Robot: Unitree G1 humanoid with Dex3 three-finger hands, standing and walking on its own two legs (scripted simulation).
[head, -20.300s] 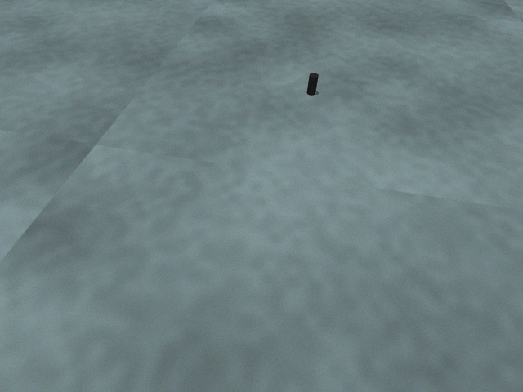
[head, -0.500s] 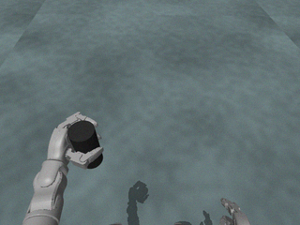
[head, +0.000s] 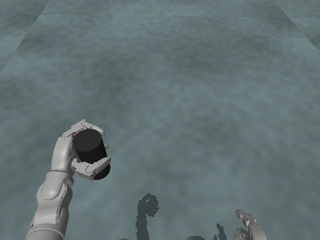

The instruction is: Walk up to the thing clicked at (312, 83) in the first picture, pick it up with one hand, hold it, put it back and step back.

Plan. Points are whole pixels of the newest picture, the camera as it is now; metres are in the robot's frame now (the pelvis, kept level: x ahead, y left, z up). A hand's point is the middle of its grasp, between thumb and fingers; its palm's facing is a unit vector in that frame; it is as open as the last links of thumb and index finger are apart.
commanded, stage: hold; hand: left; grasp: from the side
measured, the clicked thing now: (93, 156) +0.31 +0.17 +0.03
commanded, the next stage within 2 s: crouch in 1.20 s
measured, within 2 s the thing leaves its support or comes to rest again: neither
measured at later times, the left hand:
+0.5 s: hand (93, 150) +0.31 +0.16 +0.05, palm faces -0.02 -1.00 -0.01, open 9.0 cm
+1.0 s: hand (92, 155) +0.30 +0.16 +0.05, palm faces -0.04 -1.00 -0.02, open 9.0 cm
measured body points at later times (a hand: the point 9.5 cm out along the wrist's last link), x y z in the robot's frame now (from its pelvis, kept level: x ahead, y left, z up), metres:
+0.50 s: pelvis +0.01 +0.00 +0.00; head +0.04 +0.00 +0.45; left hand +0.31 +0.22 +0.05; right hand +0.15 -0.24 -0.11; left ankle +0.00 +0.13 -0.71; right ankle +0.01 -0.12 -0.71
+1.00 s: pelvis +0.00 +0.00 +0.00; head +0.04 +0.00 +0.45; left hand +0.30 +0.22 +0.05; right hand +0.14 -0.24 -0.11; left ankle +0.00 +0.13 -0.71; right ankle +0.01 -0.12 -0.71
